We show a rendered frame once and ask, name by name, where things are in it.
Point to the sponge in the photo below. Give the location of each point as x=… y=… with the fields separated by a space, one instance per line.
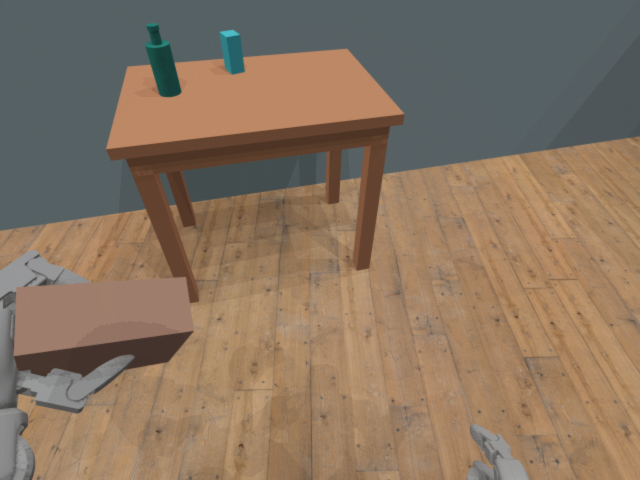
x=79 y=327

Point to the left robot forearm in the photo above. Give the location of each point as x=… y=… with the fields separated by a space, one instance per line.
x=17 y=460

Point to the robot right hand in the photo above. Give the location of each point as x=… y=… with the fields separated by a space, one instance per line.
x=498 y=453

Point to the robot left hand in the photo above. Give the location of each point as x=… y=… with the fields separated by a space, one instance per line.
x=60 y=389

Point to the table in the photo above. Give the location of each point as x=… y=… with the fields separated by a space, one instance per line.
x=282 y=105

